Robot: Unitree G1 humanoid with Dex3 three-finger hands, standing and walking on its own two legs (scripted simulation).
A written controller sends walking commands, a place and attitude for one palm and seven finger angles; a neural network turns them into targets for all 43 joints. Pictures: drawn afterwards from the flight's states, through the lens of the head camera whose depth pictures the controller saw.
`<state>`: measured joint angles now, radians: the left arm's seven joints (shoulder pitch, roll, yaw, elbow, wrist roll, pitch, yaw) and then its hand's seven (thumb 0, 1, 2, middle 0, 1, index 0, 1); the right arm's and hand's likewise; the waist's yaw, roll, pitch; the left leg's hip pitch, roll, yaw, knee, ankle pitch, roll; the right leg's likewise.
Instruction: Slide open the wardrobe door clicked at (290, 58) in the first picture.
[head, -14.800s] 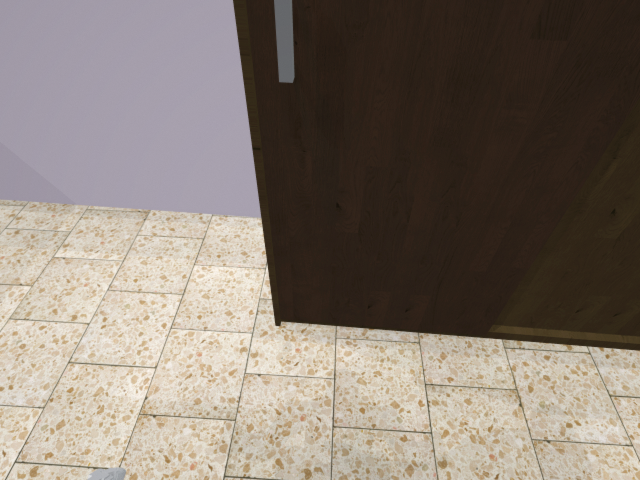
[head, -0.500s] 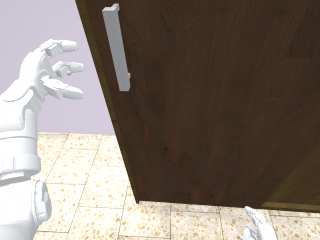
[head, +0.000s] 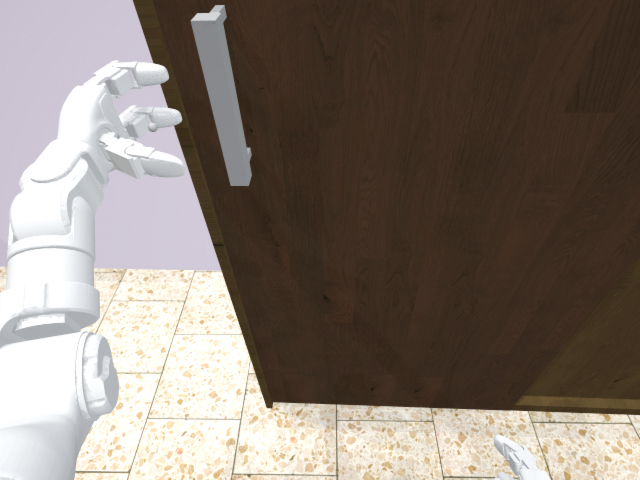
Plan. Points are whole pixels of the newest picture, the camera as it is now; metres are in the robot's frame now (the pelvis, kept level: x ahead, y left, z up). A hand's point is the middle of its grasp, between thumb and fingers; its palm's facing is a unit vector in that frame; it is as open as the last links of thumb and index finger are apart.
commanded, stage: move the hooked fingers beside the handle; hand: left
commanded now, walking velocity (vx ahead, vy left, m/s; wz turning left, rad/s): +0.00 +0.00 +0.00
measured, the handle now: (230, 102) +0.47 +0.13 +0.27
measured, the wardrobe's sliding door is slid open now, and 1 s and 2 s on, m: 0.00 0.00 0.00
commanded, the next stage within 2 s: feel for the door with the fingertips in 0.66 s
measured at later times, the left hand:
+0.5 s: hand (150, 135) +0.41 +0.21 +0.26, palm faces +0.05 -1.00 -0.03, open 13.9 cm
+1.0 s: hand (167, 136) +0.40 +0.19 +0.26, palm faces +0.01 -1.00 -0.02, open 13.9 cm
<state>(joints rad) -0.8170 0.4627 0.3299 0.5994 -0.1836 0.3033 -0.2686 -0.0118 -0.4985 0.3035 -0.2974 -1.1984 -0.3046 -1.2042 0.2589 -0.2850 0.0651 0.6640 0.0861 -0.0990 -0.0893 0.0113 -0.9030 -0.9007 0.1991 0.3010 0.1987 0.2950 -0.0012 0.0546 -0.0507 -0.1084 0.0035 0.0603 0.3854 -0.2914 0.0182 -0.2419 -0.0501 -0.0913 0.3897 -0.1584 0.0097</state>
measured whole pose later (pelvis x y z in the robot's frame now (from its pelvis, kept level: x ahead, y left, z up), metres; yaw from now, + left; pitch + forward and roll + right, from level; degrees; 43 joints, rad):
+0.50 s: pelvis +0.00 +0.00 +0.00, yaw +0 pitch +0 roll +0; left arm -0.80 0.45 0.31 0.58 -0.18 0.33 -0.26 -0.01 -0.50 0.30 -0.30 -1.20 -0.31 -1.20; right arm 0.21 -0.27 0.07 0.64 0.09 -0.09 -0.09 0.01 -0.90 -0.90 0.20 0.30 0.20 0.30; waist 0.01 0.05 -0.05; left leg -0.10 0.01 0.05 0.38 -0.29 0.01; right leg -0.23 -0.05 -0.10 0.39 -0.16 0.00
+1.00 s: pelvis -0.01 +0.00 +0.00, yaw +0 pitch +0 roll +0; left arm -0.78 0.41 0.30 0.54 -0.20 0.32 -0.23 -0.01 -0.50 0.30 -0.30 -1.20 -0.30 -1.20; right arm 0.24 -0.28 0.07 0.67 0.09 -0.09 -0.09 0.01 -0.90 -0.90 0.20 0.30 0.20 0.29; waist 0.01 0.06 -0.05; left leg -0.10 0.01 0.06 0.38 -0.28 0.01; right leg -0.23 -0.05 -0.09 0.38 -0.14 0.00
